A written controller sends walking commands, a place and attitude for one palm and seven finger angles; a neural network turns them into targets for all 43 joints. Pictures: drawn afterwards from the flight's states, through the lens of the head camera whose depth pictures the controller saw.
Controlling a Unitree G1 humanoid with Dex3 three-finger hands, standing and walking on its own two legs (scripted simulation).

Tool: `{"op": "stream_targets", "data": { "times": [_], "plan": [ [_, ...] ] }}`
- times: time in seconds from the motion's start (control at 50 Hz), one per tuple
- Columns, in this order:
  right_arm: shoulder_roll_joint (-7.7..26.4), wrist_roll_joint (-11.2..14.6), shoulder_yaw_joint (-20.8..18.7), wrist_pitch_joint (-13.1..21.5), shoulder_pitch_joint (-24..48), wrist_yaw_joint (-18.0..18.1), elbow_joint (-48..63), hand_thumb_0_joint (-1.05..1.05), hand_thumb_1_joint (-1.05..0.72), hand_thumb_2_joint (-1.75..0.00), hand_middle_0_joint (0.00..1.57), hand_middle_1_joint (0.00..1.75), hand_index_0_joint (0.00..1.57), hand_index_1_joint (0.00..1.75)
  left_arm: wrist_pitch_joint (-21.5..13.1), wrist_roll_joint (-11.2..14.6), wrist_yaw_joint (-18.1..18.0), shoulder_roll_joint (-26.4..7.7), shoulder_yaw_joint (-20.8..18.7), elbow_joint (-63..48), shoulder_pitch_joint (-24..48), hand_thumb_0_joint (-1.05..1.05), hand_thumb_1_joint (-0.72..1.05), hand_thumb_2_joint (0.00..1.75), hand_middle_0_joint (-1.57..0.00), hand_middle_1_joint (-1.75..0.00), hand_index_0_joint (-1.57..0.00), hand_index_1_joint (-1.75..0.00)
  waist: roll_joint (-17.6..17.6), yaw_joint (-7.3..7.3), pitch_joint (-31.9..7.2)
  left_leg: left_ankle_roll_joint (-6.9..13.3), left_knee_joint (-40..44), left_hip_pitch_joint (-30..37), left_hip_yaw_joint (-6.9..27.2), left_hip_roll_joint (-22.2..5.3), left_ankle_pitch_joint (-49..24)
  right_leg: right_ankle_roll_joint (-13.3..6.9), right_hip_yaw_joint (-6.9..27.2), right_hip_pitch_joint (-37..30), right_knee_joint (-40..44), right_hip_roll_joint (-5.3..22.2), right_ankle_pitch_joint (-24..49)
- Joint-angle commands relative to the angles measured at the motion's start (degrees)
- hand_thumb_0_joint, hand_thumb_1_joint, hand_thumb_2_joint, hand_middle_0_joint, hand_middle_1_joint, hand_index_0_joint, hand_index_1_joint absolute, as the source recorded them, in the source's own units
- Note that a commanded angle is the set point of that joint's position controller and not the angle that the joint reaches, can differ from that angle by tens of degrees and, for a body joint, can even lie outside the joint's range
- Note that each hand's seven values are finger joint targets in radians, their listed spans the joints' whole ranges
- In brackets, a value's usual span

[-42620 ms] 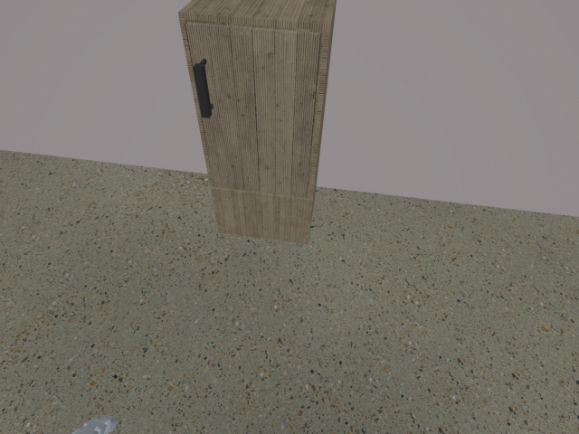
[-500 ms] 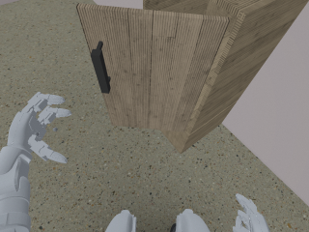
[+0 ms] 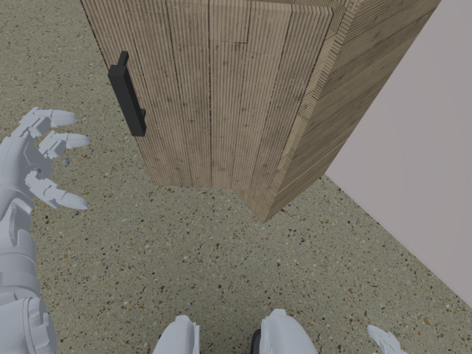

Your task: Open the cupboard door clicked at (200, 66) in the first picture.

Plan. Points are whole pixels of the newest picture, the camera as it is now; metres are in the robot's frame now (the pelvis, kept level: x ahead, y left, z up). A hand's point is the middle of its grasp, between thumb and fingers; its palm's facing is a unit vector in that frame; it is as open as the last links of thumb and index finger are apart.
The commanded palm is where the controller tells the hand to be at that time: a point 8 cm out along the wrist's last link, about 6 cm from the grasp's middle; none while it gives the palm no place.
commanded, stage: move the hooked fingers beside the handle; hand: left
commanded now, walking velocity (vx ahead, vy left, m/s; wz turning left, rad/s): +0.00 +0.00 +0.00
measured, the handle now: (132, 96) +0.56 +0.21 +0.04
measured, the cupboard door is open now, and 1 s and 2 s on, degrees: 49 49 49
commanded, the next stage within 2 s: slide the fingers in behind the handle in 1.62 s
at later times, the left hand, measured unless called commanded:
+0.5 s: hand (81, 126) +0.47 +0.27 +0.06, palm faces -0.04 -1.00 -0.03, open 14.0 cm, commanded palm +0.46 +0.32 +0.05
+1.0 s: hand (92, 103) +0.53 +0.27 +0.04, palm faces -0.07 -1.00 -0.03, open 14.0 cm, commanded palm +0.52 +0.31 +0.05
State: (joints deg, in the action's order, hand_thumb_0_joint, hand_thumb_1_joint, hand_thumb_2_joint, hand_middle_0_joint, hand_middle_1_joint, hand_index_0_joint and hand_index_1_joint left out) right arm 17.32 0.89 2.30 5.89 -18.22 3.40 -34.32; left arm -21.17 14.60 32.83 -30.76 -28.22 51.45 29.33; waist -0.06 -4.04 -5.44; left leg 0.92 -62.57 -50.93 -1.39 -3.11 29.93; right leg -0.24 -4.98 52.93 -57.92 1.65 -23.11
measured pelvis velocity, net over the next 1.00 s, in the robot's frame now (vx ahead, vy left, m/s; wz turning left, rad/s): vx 0.00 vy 0.02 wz -0.05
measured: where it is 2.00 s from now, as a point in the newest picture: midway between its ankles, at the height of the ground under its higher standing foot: outside the picture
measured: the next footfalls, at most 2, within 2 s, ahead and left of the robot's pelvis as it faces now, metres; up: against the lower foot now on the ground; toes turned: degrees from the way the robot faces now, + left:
none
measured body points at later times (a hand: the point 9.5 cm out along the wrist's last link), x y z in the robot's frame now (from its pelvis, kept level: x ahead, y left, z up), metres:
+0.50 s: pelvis -0.01 +0.01 -0.01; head +0.14 +0.04 +0.41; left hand +0.47 +0.32 +0.06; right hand +0.03 -0.26 -0.11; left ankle +0.00 +0.11 -0.66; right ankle +0.04 -0.12 -0.66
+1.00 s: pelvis +0.00 +0.02 -0.02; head +0.19 +0.05 +0.39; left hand +0.53 +0.33 +0.05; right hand -0.02 -0.25 -0.11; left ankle +0.00 +0.11 -0.66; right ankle +0.04 -0.12 -0.66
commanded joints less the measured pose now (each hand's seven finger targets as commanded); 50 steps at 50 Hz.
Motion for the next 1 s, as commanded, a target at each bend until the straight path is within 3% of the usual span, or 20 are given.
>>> {"op": "stream_targets", "data": {
  "times": [0.0, 0.04, 0.06, 0.16, 0.18, 0.2, 0.22, 0.26, 0.32, 0.4, 0.46, 0.48, 0.52, 0.62, 0.78, 0.84, 0.86, 0.9, 0.94, 0.98],
  "plan": [
    [9.5, 0.1, -3.8, 1.0, -5.7, 0.6, 5.1, 0.0, -0.9, -0.9, 0.2, 0.3, 0.2, 0.3, -3.9, 0.3, 0.3, -20.3, -4.7, -8.0, 20.6, 0.0, -0.5, 0.3, -0.3, -1.2, -0.3, -1.2, 6.9, 0.01, -24.5, 0.3, 7.9, 7.8, 2.0, 2.2, -20.2, -1.3, 4.3, -16.4, 4.7, -2.6, 13.8],
    [9.4, 0.0, -3.8, 0.6, -6.1, 0.4, 4.7, 0.0, -0.9, -0.9, 0.2, 0.3, 0.2, 0.3, -4.4, -0.4, -0.1, -20.2, -3.8, -7.7, 24.3, 0.0, -0.5, 0.3, -0.3, -1.2, -0.3, -1.2, 7.2, -0.87, -24.9, 0.5, 7.0, 7.9, 2.0, 2.1, -20.9, -1.1, 4.4, -15.3, 4.3, -2.6, 14.4],
    [9.6, -0.1, -3.8, 0.3, -6.6, 0.3, 5.1, 0.0, -0.9, -0.9, 0.2, 0.3, 0.2, 0.3, -4.6, 0.0, 0.1, -21.4, -4.8, -7.2, 24.3, 0.0, -0.5, 0.3, -0.3, -1.2, -0.3, -1.2, 7.2, -0.48, -25.3, 0.3, 6.8, 8.0, 2.4, 1.9, -22.4, -1.6, 3.9, -15.2, 3.5, -3.0, 15.1],
    [9.8, 0.0, -3.9, -1.1, -7.5, -0.1, 5.1, 0.0, -0.9, -0.9, 0.2, 0.3, 0.2, 0.3, -4.2, -0.5, -0.1, -19.9, -3.0, -5.2, 27.6, 0.0, -0.5, 0.3, -0.3, -1.2, -0.3, -1.2, 8.3, -1.49, -26.2, 0.3, 6.6, 9.8, 2.8, 1.7, -24.9, -1.4, 3.3, -12.7, 3.2, -3.2, 15.7],
    [10.1, -0.2, -4.1, -1.6, -8.0, -0.3, 4.5, 0.0, -0.9, -0.9, 0.2, 0.3, 0.2, 0.3, -4.0, -1.0, -0.3, -21.8, -4.4, -4.6, 27.2, 0.0, -0.5, 0.3, -0.3, -1.2, -0.3, -1.2, 8.3, -1.08, -27.0, 0.1, 6.8, 10.6, 2.9, 1.4, -25.1, -1.2, 3.2, -12.5, 3.5, -3.1, 15.5],
    [10.1, -0.1, -3.9, -1.8, -8.1, -0.4, 4.7, 0.0, -0.9, -0.9, 0.2, 0.3, 0.2, 0.3, -3.6, -1.3, -0.4, -21.1, -3.7, -3.9, 27.3, 0.0, -0.5, 0.3, -0.3, -1.2, -0.3, -1.2, 8.3, -1.34, -26.8, 0.1, 6.8, 10.0, 2.9, 1.6, -24.1, -1.1, 3.2, -12.4, 3.6, -3.1, 14.9],
    [10.3, -0.2, -3.9, -2.2, -8.5, -0.5, 4.6, 0.0, -0.9, -0.9, 0.2, 0.3, 0.2, 0.3, -3.4, -1.7, -0.8, -22.5, -4.9, -2.4, 27.3, 0.0, -0.5, 0.3, -0.3, -1.2, -0.3, -1.2, 6.3, -1.32, -26.2, 0.2, 6.9, 8.9, 3.1, 1.5, -23.1, -1.1, 3.0, -12.4, 3.6, -3.1, 14.3],
    [10.1, -0.2, -3.7, -2.7, -8.7, -0.4, 4.6, 0.0, -0.9, -0.9, 0.2, 0.3, 0.2, 0.3, -3.5, -1.8, -1.2, -22.1, -4.3, -1.3, 30.3, 0.0, -0.5, 0.3, -0.3, -1.2, -0.3, -1.2, 5.8, -2.38, -24.6, 0.5, 6.6, 7.7, 3.1, 1.5, -22.2, -1.2, 3.0, -11.5, 3.4, -3.4, 13.9],
    [10.5, -0.5, -3.6, -3.4, -9.4, -0.4, 4.1, 0.0, -0.9, -0.9, 0.2, 0.3, 0.2, 0.3, -4.0, -3.6, -2.2, -24.9, -5.0, -0.4, 34.1, 0.0, -0.5, 0.3, -0.3, -1.2, -0.3, -1.2, 7.4, -2.78, -25.2, 0.4, 6.6, 7.4, 3.5, 1.5, -20.0, -1.0, 3.0, -9.9, 3.4, -3.3, 11.5],
    [10.7, -0.9, -3.5, -3.9, -10.2, -0.5, 3.2, 0.0, -0.9, -0.9, 0.2, 0.3, 0.2, 0.3, -5.3, -4.7, -2.9, -23.6, -2.3, -0.2, 39.5, 0.0, -0.5, 0.3, -0.3, -1.2, -0.3, -1.2, 11.3, -4.35, -26.3, -0.2, 6.1, 11.7, 4.6, 1.1, -21.6, -1.2, 2.5, -5.2, 3.1, -3.4, 10.1],
    [11.1, -1.1, -3.1, -4.5, -11.0, -0.4, 3.0, 0.0, -0.9, -0.9, 0.2, 0.3, 0.2, 0.3, -4.7, -4.7, -3.1, -24.6, -2.9, 2.7, 41.5, 0.0, -0.5, 0.3, -0.3, -1.2, -0.3, -1.2, 9.7, -5.11, -26.5, -0.2, 5.6, 10.5, 5.3, 1.1, -22.0, -1.4, 2.0, -4.8, 2.5, -3.6, 10.0],
    [11.3, -1.1, -3.1, -4.9, -11.3, -0.4, 2.6, 0.0, -0.9, -0.9, 0.2, 0.3, 0.2, 0.3, -4.2, -5.3, -3.1, -26.4, -4.0, 4.0, 41.0, 0.0, -0.5, 0.3, -0.3, -1.2, -0.3, -1.2, 10.2, -4.59, -27.4, -0.3, 5.5, 10.0, 5.3, 1.1, -22.0, -1.2, 2.1, -5.2, 2.4, -3.5, 10.0],
    [11.3, -1.1, -2.8, -5.3, -11.7, -0.4, 2.6, 0.0, -0.9, -0.9, 0.2, 0.3, 0.2, 0.3, -3.0, -5.7, -3.3, -26.7, -3.7, 5.9, 42.0, 0.0, -0.5, 0.3, -0.3, -1.2, -0.3, -1.2, 9.2, -5.54, -26.4, 0.2, 5.2, 8.2, 5.0, 1.2, -21.3, -0.9, 2.3, -5.4, 2.7, -3.4, 10.6],
    [11.6, -1.5, -2.2, -6.4, -12.7, -0.5, 3.1, 0.0, -0.9, -0.9, 0.2, 0.3, 0.2, 0.3, -2.4, -7.9, -3.9, -32.1, -5.5, 6.8, 45.7, 0.0, -0.5, 0.3, -0.3, -1.2, -0.3, -1.2, 9.9, -6.21, -27.4, 0.5, 3.8, 5.7, 4.8, 1.1, -21.7, -0.7, 2.5, -5.6, 2.0, -3.5, 11.5],
    [12.1, -1.7, -1.5, -7.6, -14.6, -0.6, 2.7, 0.0, -0.9, -0.9, 0.2, 0.3, 0.2, 0.3, -1.7, -9.1, -3.2, -34.8, -4.7, 8.8, 52.7, 0.0, -0.5, 0.3, -0.3, -1.2, -0.3, -1.2, 14.0, -8.65, -31.2, 0.4, 1.5, 7.3, 5.8, 0.6, -25.5, -0.8, 2.2, -2.6, 0.6, -3.9, 13.3],
    [12.2, -2.0, -1.6, -8.5, -15.8, -1.1, 2.9, 0.0, -0.9, -0.9, 0.2, 0.3, 0.2, 0.3, -0.4, -9.9, -2.7, -35.1, -5.2, 8.8, 48.8, 0.0, -0.5, 0.3, -0.3, -1.2, -0.3, -1.2, 15.5, -7.5, -33.3, -0.2, 1.5, 10.1, 6.4, 0.2, -30.3, -0.9, 1.5, -2.1, 0.2, -3.9, 14.9],
    [12.1, -2.0, -1.8, -8.7, -16.3, -1.3, 3.3, 0.0, -0.9, -0.9, 0.2, 0.3, 0.2, 0.3, -0.5, -9.5, -2.2, -34.0, -4.8, 7.5, 47.5, 0.0, -0.5, 0.3, -0.3, -1.2, -0.3, -1.2, 17.9, -6.9, -35.4, -0.8, 1.4, 13.7, 7.0, 0.1, -35.6, -1.2, 1.1, -1.1, -0.2, -4.1, 16.2],
    [11.8, -2.1, -2.2, -9.5, -16.4, -1.7, 3.1, 0.0, -0.9, -0.9, 0.2, 0.3, 0.2, 0.3, 0.1, -8.9, -2.0, -31.4, -3.9, 5.6, 45.6, 0.0, -0.5, 0.3, -0.3, -1.2, -0.3, -1.2, 16.8, -6.93, -35.5, -1.1, 1.4, 15.6, 7.1, -0.5, -38.4, -0.8, 1.0, -1.0, 0.6, -4.1, 17.4],
    [11.8, -2.0, -2.6, -9.9, -16.4, -2.1, 3.6, 0.0, -0.9, -0.9, 0.2, 0.3, 0.2, 0.3, 0.2, -7.6, -2.3, -31.8, -5.7, 3.2, 44.1, 0.0, -0.5, 0.3, -0.3, -1.2, -0.3, -1.2, 14.6, -6.57, -35.6, -0.9, 2.0, 15.6, 7.0, -0.6, -38.3, -0.6, 0.9, -2.5, 1.3, -4.3, 18.0],
    [11.7, -1.9, -2.7, -10.2, -16.3, -2.3, 3.7, 0.0, -0.9, -0.9, 0.2, 0.3, 0.2, 0.3, -0.2, -6.5, -2.7, -32.0, -6.7, 0.6, 44.5, 0.0, -0.5, 0.3, -0.3, -1.2, -0.3, -1.2, 15.1, -6.46, -36.3, -0.7, 2.0, 15.8, 6.6, -0.6, -39.3, -0.8, 1.1, -3.6, 1.4, -4.6, 19.6]
  ]
}}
